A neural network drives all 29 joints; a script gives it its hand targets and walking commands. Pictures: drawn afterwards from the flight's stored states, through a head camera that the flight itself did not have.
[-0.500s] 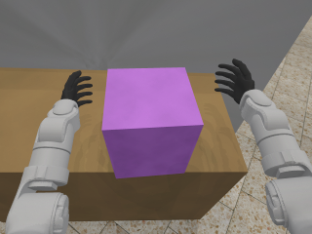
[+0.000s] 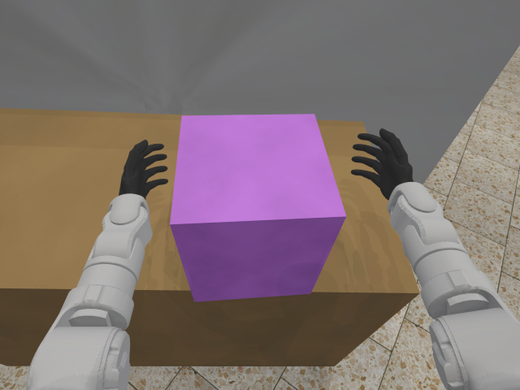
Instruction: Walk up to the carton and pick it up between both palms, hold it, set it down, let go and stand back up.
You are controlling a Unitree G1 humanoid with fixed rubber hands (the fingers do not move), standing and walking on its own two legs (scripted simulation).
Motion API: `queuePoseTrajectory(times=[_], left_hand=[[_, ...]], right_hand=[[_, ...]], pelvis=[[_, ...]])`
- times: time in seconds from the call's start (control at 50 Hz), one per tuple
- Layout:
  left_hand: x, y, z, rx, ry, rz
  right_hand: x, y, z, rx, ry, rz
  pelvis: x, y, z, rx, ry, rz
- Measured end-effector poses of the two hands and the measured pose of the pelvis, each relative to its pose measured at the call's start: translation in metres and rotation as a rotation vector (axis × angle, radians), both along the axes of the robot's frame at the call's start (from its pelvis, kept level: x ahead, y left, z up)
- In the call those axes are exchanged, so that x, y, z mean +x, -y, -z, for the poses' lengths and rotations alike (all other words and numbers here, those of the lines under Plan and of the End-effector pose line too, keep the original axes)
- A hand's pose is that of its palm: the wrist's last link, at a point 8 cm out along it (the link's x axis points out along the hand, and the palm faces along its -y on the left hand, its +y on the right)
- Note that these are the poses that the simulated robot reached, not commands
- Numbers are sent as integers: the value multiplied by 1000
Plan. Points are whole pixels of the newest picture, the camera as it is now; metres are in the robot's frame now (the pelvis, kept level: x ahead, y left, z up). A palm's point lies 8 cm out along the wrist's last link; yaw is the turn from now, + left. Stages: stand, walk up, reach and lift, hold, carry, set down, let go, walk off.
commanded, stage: reach and lift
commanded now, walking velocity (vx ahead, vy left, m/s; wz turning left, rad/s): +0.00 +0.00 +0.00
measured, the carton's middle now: (251, 212) +0.40 +0.04 +0.03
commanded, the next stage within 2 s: none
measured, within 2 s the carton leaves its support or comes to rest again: leaves its support in 1.90 s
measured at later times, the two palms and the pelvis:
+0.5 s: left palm (156, 193) +0.40 +0.19 +0.07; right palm (361, 183) +0.43 -0.13 +0.09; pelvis +0.01 +0.00 +0.00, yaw +0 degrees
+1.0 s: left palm (165, 194) +0.40 +0.18 +0.07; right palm (359, 185) +0.43 -0.13 +0.09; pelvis +0.00 +0.00 +0.00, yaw +0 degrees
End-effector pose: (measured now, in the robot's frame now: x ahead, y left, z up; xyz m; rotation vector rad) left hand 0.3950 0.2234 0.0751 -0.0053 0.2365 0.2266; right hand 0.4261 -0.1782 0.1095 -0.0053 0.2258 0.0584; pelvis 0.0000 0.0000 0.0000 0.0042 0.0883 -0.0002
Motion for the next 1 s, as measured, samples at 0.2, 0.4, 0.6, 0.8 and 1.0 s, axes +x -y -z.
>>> queuePoseTrajectory(times=[0.2,0.4,0.6,0.8,1.0], left_hand=[[5,12,7,-6,5,20],[5,29,8,24,22,52],[5,32,8,31,21,31],[5,42,8,16,4,24],[4,44,8,10,0,17]], right_hand=[[6,-4,5,2,7,3],[5,-33,13,58,5,-13],[2,-52,18,54,-4,-16],[0,-52,17,46,-2,10],[-1,-51,16,41,0,27]], pelvis=[[5,1,0,-3,-11,2],[5,0,0,-4,-12,2],[5,0,0,-4,-11,2],[3,0,0,-5,-9,2],[2,-1,0,-6,-6,2]])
